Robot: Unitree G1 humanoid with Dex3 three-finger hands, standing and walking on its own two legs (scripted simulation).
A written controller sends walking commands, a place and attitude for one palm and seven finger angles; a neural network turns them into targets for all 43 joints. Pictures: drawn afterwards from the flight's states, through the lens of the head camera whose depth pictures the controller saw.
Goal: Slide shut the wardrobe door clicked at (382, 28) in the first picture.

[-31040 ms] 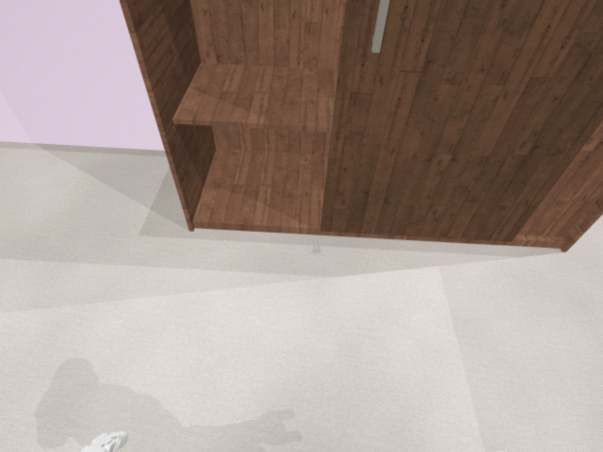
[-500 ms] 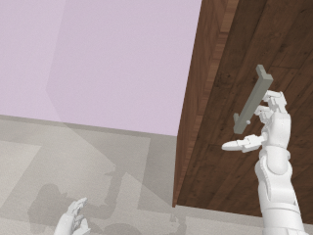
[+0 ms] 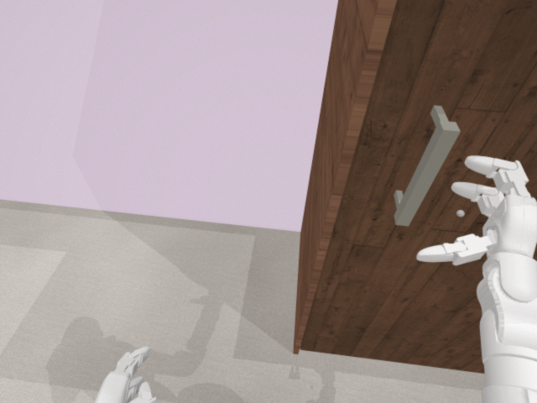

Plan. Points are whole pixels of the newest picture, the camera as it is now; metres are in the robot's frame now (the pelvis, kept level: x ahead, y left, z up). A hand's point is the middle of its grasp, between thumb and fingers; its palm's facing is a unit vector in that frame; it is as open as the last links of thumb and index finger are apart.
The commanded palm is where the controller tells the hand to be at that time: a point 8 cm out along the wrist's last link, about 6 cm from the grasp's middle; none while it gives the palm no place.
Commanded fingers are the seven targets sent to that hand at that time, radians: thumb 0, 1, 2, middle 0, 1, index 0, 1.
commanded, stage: slip the hand off the handle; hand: right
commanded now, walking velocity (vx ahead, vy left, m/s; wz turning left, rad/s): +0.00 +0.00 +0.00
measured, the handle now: (418, 170) +0.41 -0.19 +0.17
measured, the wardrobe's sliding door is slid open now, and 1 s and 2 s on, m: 0.00 0.00 0.00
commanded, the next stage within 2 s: draw the hand back to the body in 0.74 s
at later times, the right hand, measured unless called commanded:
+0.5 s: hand (483, 259) +0.28 -0.24 +0.14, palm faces +0.33 +0.94 -0.13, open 14.7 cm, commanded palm +0.23 -0.28 +0.15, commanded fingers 0.00 0.55 -0.20 0.25 1.15 0.25 1.15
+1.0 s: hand (495, 298) +0.23 -0.24 +0.14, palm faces +0.17 +0.98 -0.07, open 14.7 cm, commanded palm +0.18 -0.29 +0.16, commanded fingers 0.00 0.55 -0.20 0.25 1.15 0.25 1.15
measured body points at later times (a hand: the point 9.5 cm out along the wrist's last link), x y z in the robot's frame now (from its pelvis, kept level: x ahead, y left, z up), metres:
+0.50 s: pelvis +0.00 +0.01 +0.00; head -0.02 +0.02 +0.45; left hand +0.18 +0.24 -0.08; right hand +0.25 -0.29 +0.15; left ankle +0.01 +0.12 -0.72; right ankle +0.00 -0.10 -0.72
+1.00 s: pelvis +0.00 +0.01 +0.00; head -0.03 +0.03 +0.45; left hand +0.19 +0.23 -0.07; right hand +0.21 -0.29 +0.15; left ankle +0.01 +0.12 -0.72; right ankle +0.00 -0.10 -0.72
